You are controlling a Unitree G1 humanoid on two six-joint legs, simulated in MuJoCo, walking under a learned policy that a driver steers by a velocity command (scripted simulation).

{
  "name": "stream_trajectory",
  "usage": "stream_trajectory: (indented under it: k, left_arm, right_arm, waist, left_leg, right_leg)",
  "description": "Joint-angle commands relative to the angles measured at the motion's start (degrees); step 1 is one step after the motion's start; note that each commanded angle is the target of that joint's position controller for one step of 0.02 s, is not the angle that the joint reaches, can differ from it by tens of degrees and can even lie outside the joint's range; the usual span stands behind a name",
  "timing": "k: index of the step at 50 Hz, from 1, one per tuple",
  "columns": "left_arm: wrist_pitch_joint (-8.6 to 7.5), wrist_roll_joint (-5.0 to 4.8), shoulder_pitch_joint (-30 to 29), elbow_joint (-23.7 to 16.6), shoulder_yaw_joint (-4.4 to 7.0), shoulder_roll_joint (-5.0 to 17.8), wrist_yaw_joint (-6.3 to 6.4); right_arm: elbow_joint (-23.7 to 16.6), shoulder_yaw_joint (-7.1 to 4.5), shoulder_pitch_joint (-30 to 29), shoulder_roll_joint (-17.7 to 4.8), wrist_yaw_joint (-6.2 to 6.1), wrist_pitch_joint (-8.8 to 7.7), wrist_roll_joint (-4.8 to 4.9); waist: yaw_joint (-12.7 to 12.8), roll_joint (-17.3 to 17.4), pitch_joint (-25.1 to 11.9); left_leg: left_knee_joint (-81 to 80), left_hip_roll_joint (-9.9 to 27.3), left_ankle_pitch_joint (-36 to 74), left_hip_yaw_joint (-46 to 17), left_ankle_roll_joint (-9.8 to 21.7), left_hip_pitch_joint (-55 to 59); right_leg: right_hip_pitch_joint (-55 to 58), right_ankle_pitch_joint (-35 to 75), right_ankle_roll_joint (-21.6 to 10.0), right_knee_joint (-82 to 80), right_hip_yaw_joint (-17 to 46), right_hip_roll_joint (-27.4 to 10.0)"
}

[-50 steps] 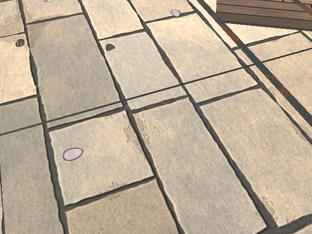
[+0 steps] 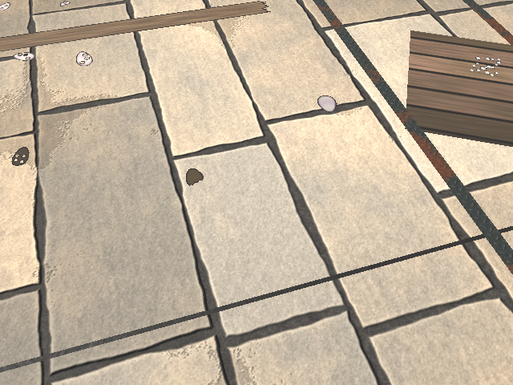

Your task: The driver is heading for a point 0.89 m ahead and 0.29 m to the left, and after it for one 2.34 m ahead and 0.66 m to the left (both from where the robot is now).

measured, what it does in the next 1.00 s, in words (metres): walks ahead, turning left: right foot, then left foot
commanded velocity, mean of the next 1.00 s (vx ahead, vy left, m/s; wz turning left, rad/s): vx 0.50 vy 0.00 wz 0.55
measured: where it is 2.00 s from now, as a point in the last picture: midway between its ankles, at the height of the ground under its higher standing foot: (144, 267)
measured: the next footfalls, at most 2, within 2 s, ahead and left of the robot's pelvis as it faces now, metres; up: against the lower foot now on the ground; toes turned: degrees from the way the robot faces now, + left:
right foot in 0.20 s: +0.29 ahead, -0.15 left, +0.00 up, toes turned +10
left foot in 0.74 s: +0.49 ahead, +0.18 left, +0.00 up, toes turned +29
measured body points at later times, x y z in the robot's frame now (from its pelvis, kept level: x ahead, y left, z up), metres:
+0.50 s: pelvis +0.26 -0.05 +0.00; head +0.28 -0.05 +0.45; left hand +0.22 +0.24 -0.12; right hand +0.49 -0.27 -0.10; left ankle +0.31 +0.14 -0.67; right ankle +0.25 -0.16 -0.75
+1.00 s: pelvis +0.50 +0.11 +0.00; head +0.52 +0.14 +0.45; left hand +0.50 +0.44 -0.09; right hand +0.72 -0.09 -0.10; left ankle +0.45 +0.16 -0.75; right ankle +0.70 +0.01 -0.68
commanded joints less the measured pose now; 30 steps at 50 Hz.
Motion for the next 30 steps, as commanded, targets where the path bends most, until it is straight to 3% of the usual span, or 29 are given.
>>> stream_trajectory:
  k: [1,4,6,8,9,10,11,12,13,14,15,16,18,22,27,30]
  left_arm:
    - [-0.66,-0.13,-3.26,-3.86,0.35,2.52,-0.22]
    - [-1.29,-0.87,-8.04,-5.19,0.41,3.16,-0.88]
    - [-1.7,-1.12,-8.93,-5.72,0.89,4.59,-1.2]
    - [-2.18,-1.3,-6.88,-5.39,1.53,6.06,-1.35]
    - [-2.37,-1.23,-3.33,-4.37,2.02,6.71,-1.24]
    - [-2.61,-0.69,2.43,-3.17,2.89,8.45,-0.86]
    - [-2.57,-0.02,11.31,-2.19,3.81,11.89,-0.39]
    - [-1.51,0.21,14.27,-0.36,4.85,16.34,-0.72]
    - [-1.41,-0.38,12.63,-1.23,3.73,10.68,-0.99]
    - [-1.37,-0.6,10.07,-1.65,2.78,7.41,-0.87]
    - [-1.28,-0.16,6.89,-1.83,2.15,5.96,-0.93]
    - [-1.13,0.02,4.89,-1.49,1.72,4.38,-0.93]
    - [-1.43,0.26,3.75,-0.71,1.66,3.77,-0.71]
    - [-1.97,0.02,5.06,1.19,2.64,6.14,-0.42]
    - [-1.12,-0.28,6.43,2.55,3.17,8.28,0.02]
    - [-0.27,-0.96,9.13,3.88,3.57,9.62,0.09]
  right_arm:
    - [-4.43,-2.81,-2.71,-10.69,-1.16,-0.68,0.52]
    - [-3.59,-3.02,0.67,-11.01,-1.5,-0.01,1.02]
    - [-3.46,-3.08,1.57,-10.81,-1.7,0.43,1.22]
    - [-3.79,-3.23,1.04,-10.79,-1.89,0.86,0.92]
    - [-4.07,-2.96,0.69,-9.77,-1.92,1.08,0.76]
    - [-4.57,-2.18,0.72,-7.45,-1.81,1.07,0.43]
    - [-5.83,-0.77,1.53,-3.35,-1.65,0.93,-0.64]
    - [-8.19,0.07,8.84,-0.85,-1.49,0.04,1.15]
    - [-6.85,-1.3,6.76,-7.37,-1.74,0.03,2.1]
    - [-7.62,-2.23,1.22,-10.2,-1.76,0.37,1.77]
    - [-7.79,-2.33,-0.63,-9.45,-1.87,0.8,1.26]
    - [-8.36,-2.45,-1.82,-8.68,-1.71,1.06,0.78]
    - [-8.88,-2.38,-1.75,-6.49,-1.07,1.81,1.23]
    - [-11.32,-1.9,-5.21,-4.37,-0.68,2.58,0.86]
    - [-13.79,-1.09,-12.64,-2.98,0.95,1.98,0.83]
    - [-16.0,-0.78,-17.52,-2.65,1.93,1.94,0.92]
  waist:
    - [1.15,5.46,-0.24]
    - [-0.62,5.92,-0.29]
    - [-0.29,6.4,-0.57]
    - [1.49,7.7,-1.11]
    - [3.51,7.95,-2.24]
    - [6.24,7.05,-5.94]
    - [9.37,-1.08,-14.1]
    - [5.49,-19.83,-19.05]
    - [7.15,-12.2,-14.17]
    - [8.06,-7.15,-7.89]
    - [6.71,-3.82,-5.08]
    - [5.68,-4.3,-2.64]
    - [4.29,-6.15,-1.24]
    - [4.32,-2.91,-0.1]
    - [6.79,-1.58,1.71]
    - [8.29,-1.07,3.47]
  left_leg:
    - [-8.12,12.36,5.4,-10.59,8.91,-4.46]
    - [-5.86,12.92,2.75,-12.27,8.0,-3.61]
    - [-3.01,14.03,-0.01,-15.27,7.06,-1.1]
    - [0.75,14.68,-0.75,-17.96,5.87,0.19]
    - [3.98,13.38,-0.28,-17.97,4.77,-0.45]
    - [11.3,10.19,0.31,-16.25,2.98,-3.06]
    - [28.69,5.78,-9.33,-10.58,0.56,-10.25]
    - [45.87,0.23,-26.86,-4.36,-1.94,-29.32]
    - [53.28,4.58,-23.55,-7.06,-2.5,-35.5]
    - [54.61,6.32,-18.29,-6.32,-2.51,-36.47]
    - [53.57,8.25,-13.95,-5.4,-2.98,-34.02]
    - [51.11,9.58,-11.12,-5.45,-3.33,-32.86]
    - [48.69,11.32,-8.18,-4.45,-3.75,-29.16]
    - [42.25,11.98,-2.11,-3.98,-5.05,-31.83]
    - [27.25,11.08,9.68,-0.07,-4.36,-29.25]
    - [21.64,10.27,9.12,2.44,-3.01,-28.97]
  right_leg:
    - [4.52,11.0,1.32,-11.15,-0.64,1.89]
    - [7.95,14.96,1.62,-16.97,-0.34,3.84]
    - [9.59,13.14,0.94,-20.02,0.91,4.05]
    - [13.34,8.97,-0.38,-21.52,0.74,4.1]
    - [18.31,7.52,-1.56,-23.21,-0.03,4.05]
    - [27.54,5.82,-3.53,-23.83,1.07,1.95]
    - [41.52,2.12,-6.92,-23.42,11.07,-8.6]
    - [55.02,-11.91,-15.62,-29.97,37.14,-19.95]
    - [51.1,-23.79,-15.0,-33.03,39.39,-18.76]
    - [44.99,-20.4,-12.58,-33.38,29.8,-16.2]
    - [39.07,-12.11,-11.27,-34.15,22.45,-13.45]
    - [34.98,-6.3,-11.08,-35.27,17.35,-11.48]
    - [30.33,0.15,-10.57,-37.9,9.82,-9.21]
    - [30.52,9.6,-12.47,-40.46,2.16,-10.08]
    - [32.31,14.5,-11.05,-40.85,-7.56,-8.82]
    - [36.1,16.14,-10.26,-39.93,-10.38,-10.03]
Keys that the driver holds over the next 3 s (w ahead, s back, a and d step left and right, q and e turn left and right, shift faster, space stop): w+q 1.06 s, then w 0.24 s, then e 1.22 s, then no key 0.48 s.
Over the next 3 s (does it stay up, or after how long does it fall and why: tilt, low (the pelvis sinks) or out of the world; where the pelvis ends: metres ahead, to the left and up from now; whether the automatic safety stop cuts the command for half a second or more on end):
stays up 0.83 0.27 -0.01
